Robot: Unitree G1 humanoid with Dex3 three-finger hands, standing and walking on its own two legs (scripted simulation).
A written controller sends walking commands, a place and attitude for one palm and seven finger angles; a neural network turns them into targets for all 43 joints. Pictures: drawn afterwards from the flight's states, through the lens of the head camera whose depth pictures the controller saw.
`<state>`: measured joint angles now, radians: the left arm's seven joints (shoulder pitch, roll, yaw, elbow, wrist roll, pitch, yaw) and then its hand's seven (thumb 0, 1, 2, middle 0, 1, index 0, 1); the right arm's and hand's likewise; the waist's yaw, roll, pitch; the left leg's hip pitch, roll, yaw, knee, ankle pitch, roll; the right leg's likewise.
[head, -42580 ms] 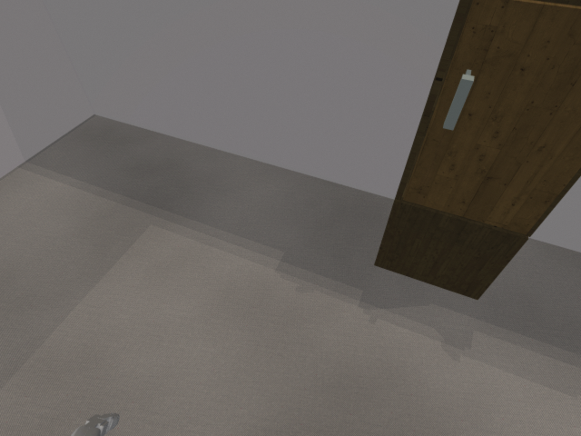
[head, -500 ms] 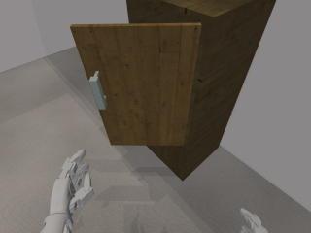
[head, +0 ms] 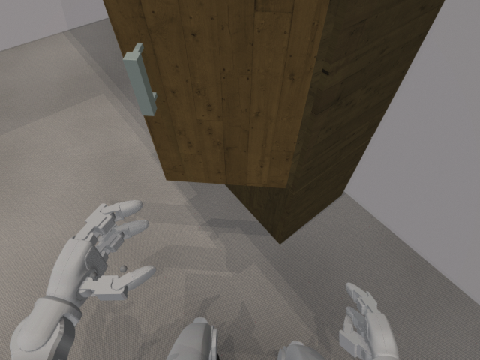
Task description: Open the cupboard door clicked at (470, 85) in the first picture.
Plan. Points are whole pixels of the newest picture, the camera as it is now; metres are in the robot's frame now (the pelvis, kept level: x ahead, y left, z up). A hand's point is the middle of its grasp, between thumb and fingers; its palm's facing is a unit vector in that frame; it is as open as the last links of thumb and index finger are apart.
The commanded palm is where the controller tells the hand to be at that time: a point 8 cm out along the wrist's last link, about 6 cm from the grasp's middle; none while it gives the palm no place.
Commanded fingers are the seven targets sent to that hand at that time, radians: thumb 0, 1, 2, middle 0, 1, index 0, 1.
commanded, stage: raise the hand with hooked fingers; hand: left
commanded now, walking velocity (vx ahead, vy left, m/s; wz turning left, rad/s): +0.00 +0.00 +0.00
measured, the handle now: (144, 80) +0.59 +0.24 +0.11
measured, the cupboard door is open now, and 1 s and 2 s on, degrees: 47 47 47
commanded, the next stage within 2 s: move the hooked fingers beside the handle in 1.36 s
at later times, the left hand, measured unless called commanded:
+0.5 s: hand (66, 219) +0.28 +0.26 +0.11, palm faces +0.03 -1.00 -0.06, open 13.4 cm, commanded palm +0.26 +0.31 +0.11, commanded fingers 0.00 -0.50 0.30 -0.30 -1.20 -0.30 -1.20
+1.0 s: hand (39, 188) +0.31 +0.30 +0.14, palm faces -0.01 -1.00 -0.04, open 14.0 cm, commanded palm +0.28 +0.35 +0.14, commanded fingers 0.00 -0.50 0.30 -0.30 -1.20 -0.30 -1.20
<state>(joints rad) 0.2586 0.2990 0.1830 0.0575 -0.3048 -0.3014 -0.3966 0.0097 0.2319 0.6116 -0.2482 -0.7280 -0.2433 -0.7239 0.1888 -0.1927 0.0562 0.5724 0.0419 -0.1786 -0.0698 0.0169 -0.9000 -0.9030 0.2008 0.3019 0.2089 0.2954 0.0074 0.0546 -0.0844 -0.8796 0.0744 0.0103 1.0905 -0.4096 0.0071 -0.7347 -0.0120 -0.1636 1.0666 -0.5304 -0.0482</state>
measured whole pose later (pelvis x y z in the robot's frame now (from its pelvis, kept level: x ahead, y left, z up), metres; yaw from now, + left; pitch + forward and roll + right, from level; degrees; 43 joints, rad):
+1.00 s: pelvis +0.02 +0.03 +0.05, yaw -1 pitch +6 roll -2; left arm -0.08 0.46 0.42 0.44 -0.36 -0.17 -0.52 -0.01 -0.50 0.30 -0.30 -1.20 -0.30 -1.20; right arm 0.29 -0.29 0.05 0.59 0.06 -0.18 -0.09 0.02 -0.90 -0.90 0.20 0.30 0.21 0.30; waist 0.00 0.04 -0.05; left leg -0.57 0.04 0.07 0.77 -0.31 0.05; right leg -0.44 -0.02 -0.11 0.73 -0.39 0.00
